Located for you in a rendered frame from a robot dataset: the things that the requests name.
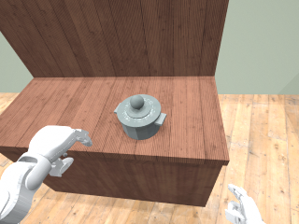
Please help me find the knob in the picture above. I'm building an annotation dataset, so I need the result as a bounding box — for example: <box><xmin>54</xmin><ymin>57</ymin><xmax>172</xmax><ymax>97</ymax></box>
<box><xmin>130</xmin><ymin>95</ymin><xmax>145</xmax><ymax>109</ymax></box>

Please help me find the left robot forearm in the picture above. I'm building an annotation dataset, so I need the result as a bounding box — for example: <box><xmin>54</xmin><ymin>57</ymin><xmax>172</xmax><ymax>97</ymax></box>
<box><xmin>0</xmin><ymin>152</ymin><xmax>52</xmax><ymax>224</ymax></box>

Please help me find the table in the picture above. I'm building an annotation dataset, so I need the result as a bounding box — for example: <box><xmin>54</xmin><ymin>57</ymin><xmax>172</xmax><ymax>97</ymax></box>
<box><xmin>0</xmin><ymin>0</ymin><xmax>230</xmax><ymax>207</ymax></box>

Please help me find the lid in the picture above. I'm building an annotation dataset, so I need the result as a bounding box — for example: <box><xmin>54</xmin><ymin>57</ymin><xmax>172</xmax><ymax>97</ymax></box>
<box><xmin>117</xmin><ymin>94</ymin><xmax>162</xmax><ymax>129</ymax></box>

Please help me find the robot right hand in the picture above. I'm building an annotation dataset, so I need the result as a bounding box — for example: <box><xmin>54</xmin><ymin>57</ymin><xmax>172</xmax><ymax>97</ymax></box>
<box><xmin>225</xmin><ymin>184</ymin><xmax>262</xmax><ymax>224</ymax></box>

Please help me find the robot left hand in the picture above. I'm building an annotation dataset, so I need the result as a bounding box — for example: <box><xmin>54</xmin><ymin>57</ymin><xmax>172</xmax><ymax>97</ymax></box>
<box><xmin>27</xmin><ymin>125</ymin><xmax>93</xmax><ymax>177</ymax></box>

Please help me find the pot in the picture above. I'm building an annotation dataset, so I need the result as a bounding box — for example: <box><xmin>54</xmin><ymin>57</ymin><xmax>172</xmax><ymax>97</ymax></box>
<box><xmin>114</xmin><ymin>103</ymin><xmax>167</xmax><ymax>140</ymax></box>

